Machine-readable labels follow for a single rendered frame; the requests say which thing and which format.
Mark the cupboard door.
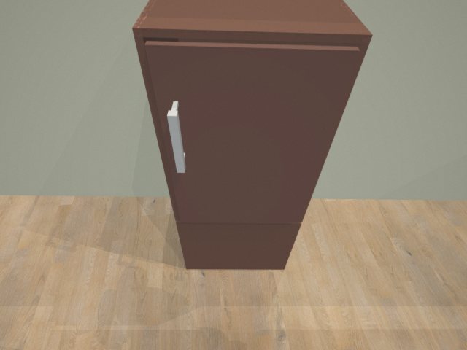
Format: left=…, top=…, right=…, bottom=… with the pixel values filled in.
left=144, top=41, right=360, bottom=223

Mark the handle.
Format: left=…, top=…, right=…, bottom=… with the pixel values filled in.
left=167, top=101, right=185, bottom=173

